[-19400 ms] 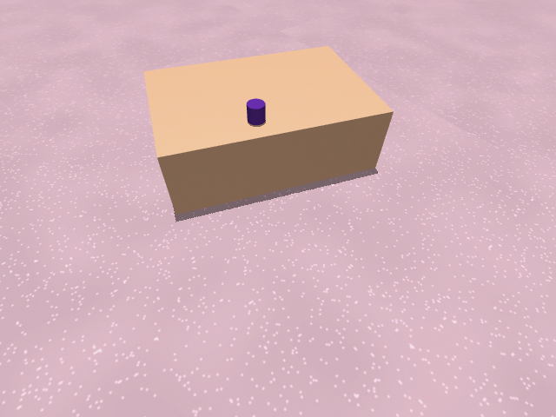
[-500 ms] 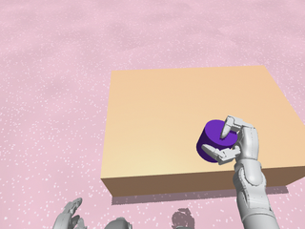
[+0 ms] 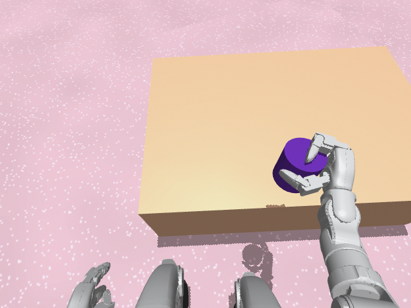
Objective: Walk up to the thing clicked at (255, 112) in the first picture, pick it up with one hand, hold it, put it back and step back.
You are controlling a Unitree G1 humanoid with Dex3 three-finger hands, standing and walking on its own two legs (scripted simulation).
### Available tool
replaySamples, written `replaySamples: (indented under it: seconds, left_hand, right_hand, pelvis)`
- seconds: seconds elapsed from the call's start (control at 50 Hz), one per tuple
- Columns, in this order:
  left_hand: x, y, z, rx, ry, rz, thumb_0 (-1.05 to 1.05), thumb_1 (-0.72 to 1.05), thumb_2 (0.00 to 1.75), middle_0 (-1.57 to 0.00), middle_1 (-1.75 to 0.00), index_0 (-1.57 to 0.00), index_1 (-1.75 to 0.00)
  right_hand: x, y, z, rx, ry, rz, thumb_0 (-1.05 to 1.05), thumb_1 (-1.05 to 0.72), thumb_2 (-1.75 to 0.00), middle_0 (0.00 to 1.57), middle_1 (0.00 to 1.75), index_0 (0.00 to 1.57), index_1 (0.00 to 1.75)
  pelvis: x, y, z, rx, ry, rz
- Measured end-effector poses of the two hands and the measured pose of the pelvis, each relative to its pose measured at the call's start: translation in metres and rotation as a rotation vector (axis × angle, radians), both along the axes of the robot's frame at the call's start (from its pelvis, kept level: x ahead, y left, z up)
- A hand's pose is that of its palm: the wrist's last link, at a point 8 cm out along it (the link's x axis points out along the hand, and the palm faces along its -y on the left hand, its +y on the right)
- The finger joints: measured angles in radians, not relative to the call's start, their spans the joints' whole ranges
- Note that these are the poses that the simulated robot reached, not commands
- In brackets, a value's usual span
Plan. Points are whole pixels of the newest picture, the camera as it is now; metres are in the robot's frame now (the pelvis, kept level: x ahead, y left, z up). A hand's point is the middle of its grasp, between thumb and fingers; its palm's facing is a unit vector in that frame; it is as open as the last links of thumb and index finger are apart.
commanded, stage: crouch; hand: right
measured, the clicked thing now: (297, 165) +0.38 -0.18 -0.01
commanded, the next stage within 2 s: lower in 1.08 s
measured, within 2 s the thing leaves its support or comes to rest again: neither
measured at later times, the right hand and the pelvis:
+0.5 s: hand (289, 156) +0.46 -0.20 -0.10, palm faces +0.17 +0.99 +0.00, open 6.9 cm; pelvis -0.04 +0.00 -0.12, yaw +0 degrees
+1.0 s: hand (285, 152) +0.50 -0.21 -0.15, palm faces +0.17 +0.99 -0.02, open 7.0 cm; pelvis -0.05 -0.01 -0.17, yaw +0 degrees
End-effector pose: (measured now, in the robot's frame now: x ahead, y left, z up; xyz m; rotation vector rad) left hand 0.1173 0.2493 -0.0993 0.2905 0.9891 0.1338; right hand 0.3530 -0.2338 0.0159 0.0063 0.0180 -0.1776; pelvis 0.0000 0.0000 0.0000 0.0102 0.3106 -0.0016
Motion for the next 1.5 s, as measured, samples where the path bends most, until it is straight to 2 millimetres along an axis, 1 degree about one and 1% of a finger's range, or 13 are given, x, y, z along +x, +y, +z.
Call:
replaySamples:
  seconds: [0.12, 0.2, 0.3, 0.42, 0.58, 0.72, 0.92, 1.08, 1.28, 1.38, 1.5]
  left_hand:
    - [-0.022, 0.011, -0.044, 0.025, 0.062, 0.005, 0.01, 0.90, 0.89, -0.19, -0.30, -0.20, -0.29]
    - [-0.039, 0.013, -0.072, 0.024, 0.115, 0.013, 0.01, 0.90, 0.90, -0.19, -0.30, -0.20, -0.29]
    - [-0.062, 0.011, -0.100, 0.005, 0.185, 0.026, 0.01, 0.89, 0.90, -0.19, -0.29, -0.20, -0.30]
    - [-0.088, 0.010, -0.122, 0.002, 0.243, 0.041, 0.01, 0.89, 0.91, -0.20, -0.29, -0.20, -0.30]
    - [-0.114, 0.014, -0.137, 0.037, 0.295, 0.056, 0.01, 0.88, 0.91, -0.20, -0.29, -0.20, -0.30]
    - [-0.127, 0.016, -0.149, 0.060, 0.329, 0.060, 0.01, 0.88, 0.91, -0.20, -0.29, -0.20, -0.30]
    - [-0.134, 0.013, -0.165, 0.066, 0.364, 0.056, 0.01, 0.88, 0.91, -0.20, -0.29, -0.19, -0.30]
    - [-0.138, 0.012, -0.177, 0.062, 0.386, 0.056, 0.01, 0.88, 0.91, -0.20, -0.29, -0.20, -0.30]
    - [-0.142, 0.017, -0.185, 0.074, 0.412, 0.054, 0.01, 0.88, 0.91, -0.20, -0.29, -0.20, -0.30]
    - [-0.146, 0.021, -0.193, 0.088, 0.429, 0.049, 0.01, 0.88, 0.91, -0.20, -0.29, -0.20, -0.30]
    - [-0.154, 0.024, -0.209, 0.099, 0.459, 0.041, 0.00, 0.88, 0.90, -0.20, -0.29, -0.19, -0.30]
  right_hand:
    - [0.027, -0.008, -0.040, -0.025, -0.030, 0.021, 0.02, 0.46, -1.02, 0.61, 1.07, 1.35, 1.46]
    - [0.042, -0.010, -0.063, -0.016, -0.030, 0.024, 0.02, 0.46, -1.02, 0.61, 1.07, 1.34, 1.45]
    - [0.055, -0.010, -0.087, -0.013, -0.009, 0.031, 0.01, 0.46, -1.01, 0.61, 1.06, 1.33, 1.44]
    - [0.067, -0.011, -0.106, -0.001, -0.007, 0.015, 0.01, 0.46, -1.01, 0.61, 1.06, 1.33, 1.43]
    - [0.083, -0.015, -0.128, -0.019, -0.004, 0.015, 0.01, 0.44, -1.00, 0.60, 1.06, 1.31, 1.41]
    - [0.094, -0.019, -0.145, -0.019, 0.007, 0.013, 0.01, 0.45, -1.00, 0.60, 1.07, 1.30, 1.40]
    - [0.110, -0.021, -0.161, -0.016, 0.012, 0.012, 0.01, 0.45, -1.01, 0.60, 1.07, 1.31, 1.42]
    - [0.118, -0.023, -0.172, -0.016, 0.012, 0.003, 0.01, 0.46, -1.01, 0.60, 1.07, 1.33, 1.44]
    - [0.125, -0.024, -0.185, -0.015, 0.026, 0.002, 0.01, 0.46, -1.01, 0.60, 1.07, 1.33, 1.44]
    - [0.127, -0.024, -0.202, -0.007, 0.034, 0.002, 0.01, 0.46, -1.01, 0.60, 1.07, 1.33, 1.44]
    - [0.127, -0.025, -0.226, -0.015, 0.022, 0.008, 0.01, 0.46, -1.01, 0.60, 1.07, 1.33, 1.44]
  pelvis:
    - [-0.010, 0.000, -0.042, 0.002, 0.100, -0.002]
    - [-0.018, 0.000, -0.067, 0.005, 0.146, -0.006]
    - [-0.027, -0.002, -0.088, 0.008, 0.187, -0.009]
    - [-0.038, -0.002, -0.107, 0.010, 0.217, -0.008]
    - [-0.049, -0.003, -0.129, 0.020, 0.254, -0.008]
    - [-0.053, -0.006, -0.145, 0.030, 0.277, -0.009]
    - [-0.053, -0.009, -0.161, 0.037, 0.301, -0.012]
    - [-0.054, -0.009, -0.173, 0.039, 0.316, -0.014]
    - [-0.055, -0.008, -0.183, 0.039, 0.330, -0.016]
    - [-0.056, -0.007, -0.195, 0.043, 0.342, -0.017]
    - [-0.060, -0.008, -0.214, 0.048, 0.345, -0.021]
